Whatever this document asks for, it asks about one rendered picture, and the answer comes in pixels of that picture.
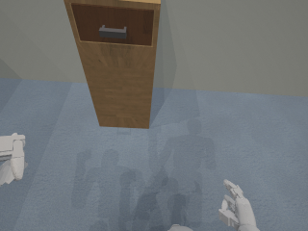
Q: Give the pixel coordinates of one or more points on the cabinet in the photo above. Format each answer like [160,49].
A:
[120,76]

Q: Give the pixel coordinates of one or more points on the handle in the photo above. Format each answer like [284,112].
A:
[112,32]

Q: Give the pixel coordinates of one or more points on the drawer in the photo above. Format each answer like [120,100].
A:
[90,18]

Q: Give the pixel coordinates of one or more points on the left robot hand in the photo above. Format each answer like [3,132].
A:
[12,153]

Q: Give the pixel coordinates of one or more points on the right robot hand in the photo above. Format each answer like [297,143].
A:
[240,212]

